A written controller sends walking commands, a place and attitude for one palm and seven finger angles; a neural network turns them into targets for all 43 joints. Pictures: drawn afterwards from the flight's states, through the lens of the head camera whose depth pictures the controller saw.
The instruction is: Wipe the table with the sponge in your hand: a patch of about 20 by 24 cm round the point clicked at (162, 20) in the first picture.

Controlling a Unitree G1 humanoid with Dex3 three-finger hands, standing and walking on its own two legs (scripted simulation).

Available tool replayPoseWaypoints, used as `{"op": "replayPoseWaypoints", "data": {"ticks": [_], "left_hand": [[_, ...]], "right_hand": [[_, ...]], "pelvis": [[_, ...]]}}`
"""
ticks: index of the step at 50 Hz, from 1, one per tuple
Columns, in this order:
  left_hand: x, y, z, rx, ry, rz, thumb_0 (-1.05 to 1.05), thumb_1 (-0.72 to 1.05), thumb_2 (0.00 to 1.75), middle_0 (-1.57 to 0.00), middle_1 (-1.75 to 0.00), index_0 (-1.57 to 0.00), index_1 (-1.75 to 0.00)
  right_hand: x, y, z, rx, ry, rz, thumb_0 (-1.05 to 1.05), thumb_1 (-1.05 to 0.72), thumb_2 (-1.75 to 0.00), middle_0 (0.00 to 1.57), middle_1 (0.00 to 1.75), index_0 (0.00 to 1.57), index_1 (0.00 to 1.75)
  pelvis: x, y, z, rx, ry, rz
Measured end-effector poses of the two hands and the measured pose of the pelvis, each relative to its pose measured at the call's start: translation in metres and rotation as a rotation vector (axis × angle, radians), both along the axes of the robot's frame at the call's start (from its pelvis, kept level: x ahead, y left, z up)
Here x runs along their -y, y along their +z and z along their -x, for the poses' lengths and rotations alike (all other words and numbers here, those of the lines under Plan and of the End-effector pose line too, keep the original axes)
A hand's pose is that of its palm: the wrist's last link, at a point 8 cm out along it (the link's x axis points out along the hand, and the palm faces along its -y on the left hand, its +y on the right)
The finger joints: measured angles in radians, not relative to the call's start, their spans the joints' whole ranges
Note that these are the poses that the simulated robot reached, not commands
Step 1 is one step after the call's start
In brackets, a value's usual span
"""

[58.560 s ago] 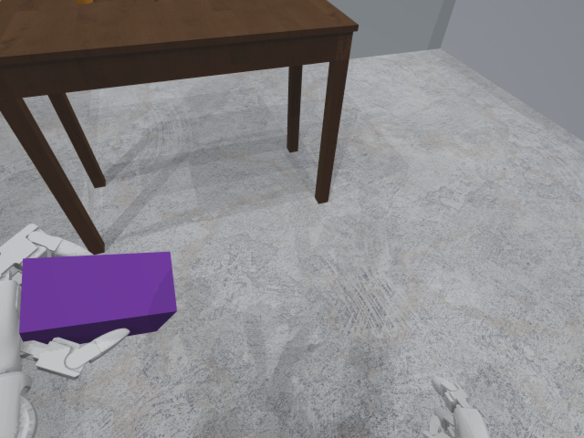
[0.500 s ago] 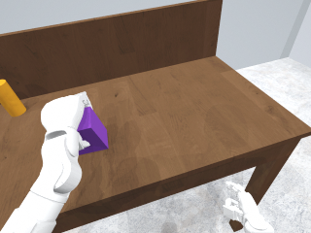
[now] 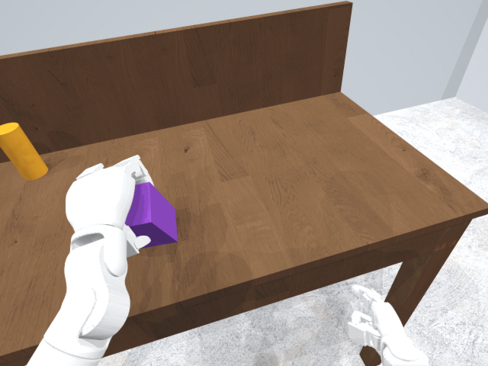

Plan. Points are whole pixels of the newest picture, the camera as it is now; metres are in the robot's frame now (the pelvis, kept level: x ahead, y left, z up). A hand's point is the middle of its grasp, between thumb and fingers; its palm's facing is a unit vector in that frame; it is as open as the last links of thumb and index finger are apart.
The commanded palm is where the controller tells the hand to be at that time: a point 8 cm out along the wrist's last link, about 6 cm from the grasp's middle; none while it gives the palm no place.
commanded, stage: slide across to the third lane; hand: left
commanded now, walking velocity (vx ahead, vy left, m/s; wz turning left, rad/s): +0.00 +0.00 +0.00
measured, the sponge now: (139, 224) +0.30 +0.22 +0.11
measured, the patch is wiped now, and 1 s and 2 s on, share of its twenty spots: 0.80 0.80 0.85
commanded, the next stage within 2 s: wipe forward along the third lane in 0.60 s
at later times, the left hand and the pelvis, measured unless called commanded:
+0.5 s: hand (167, 204) +0.29 +0.15 +0.18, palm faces +0.26 -0.21 -0.94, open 10.1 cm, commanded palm +0.25 +0.14 +0.23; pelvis -0.01 -0.01 +0.00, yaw +1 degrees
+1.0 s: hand (192, 191) +0.32 +0.12 +0.18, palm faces +0.19 -0.18 -0.96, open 10.2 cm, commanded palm +0.29 +0.13 +0.22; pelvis -0.02 -0.04 +0.00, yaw +0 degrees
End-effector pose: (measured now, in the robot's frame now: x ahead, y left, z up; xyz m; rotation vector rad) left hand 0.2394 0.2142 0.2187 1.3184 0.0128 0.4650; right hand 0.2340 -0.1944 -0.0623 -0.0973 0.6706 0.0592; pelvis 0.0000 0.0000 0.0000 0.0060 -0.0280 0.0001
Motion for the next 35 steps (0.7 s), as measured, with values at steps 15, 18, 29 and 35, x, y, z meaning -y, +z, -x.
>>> {"op": "replayPoseWaypoints", "data": {"ticks": [15,18,29,35], "left_hand": [[0.02,0.005,-0.002,-0.016,-0.041,-0.014,0.01,-0.5,1.06,-0.57,-1.43,-0.74,-1.29],[0.029,0.006,-0.005,-0.024,-0.064,-0.02,0.01,-0.51,1.06,-0.58,-1.42,-0.76,-1.29],[0.069,0.01,-0.017,-0.037,-0.179,0.001,0.01,-0.53,1.07,-0.62,-1.4,-0.78,-1.27],[0.08,0.01,-0.021,-0.041,-0.18,0.001,0.01,-0.54,1.07,-0.63,-1.4,-0.79,-1.27]], "right_hand": [[-0.001,-0.002,0.001,0.017,0.019,0.002,0.02,-0.91,-0.9,0.2,0.3,0.17,0.29],[-0.002,-0.002,0.002,0.019,0.025,-0.001,0.02,-0.91,-0.9,0.2,0.3,0.16,0.29],[-0.002,0.001,0.008,0.025,0.04,-0.03,0.02,-0.91,-0.9,0.2,0.3,0.17,0.29],[0.005,0.003,0.012,0.034,0.036,-0.047,0.02,-0.91,-0.9,0.2,0.3,0.19,0.29]], "pelvis": [[0.005,0.0,0.008,0.025,0.022,-0.005],[0.007,0.001,0.01,0.029,0.024,-0.008],[0.016,0.002,0.015,0.04,0.013,-0.015],[0.022,0.002,0.017,0.043,0.007,-0.017]]}}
